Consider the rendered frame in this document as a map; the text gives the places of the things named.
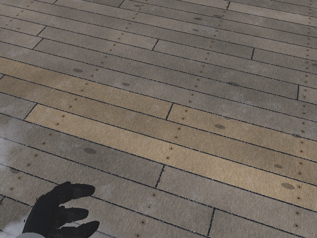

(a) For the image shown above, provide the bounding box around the left robot hand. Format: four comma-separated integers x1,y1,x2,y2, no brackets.
22,181,100,238

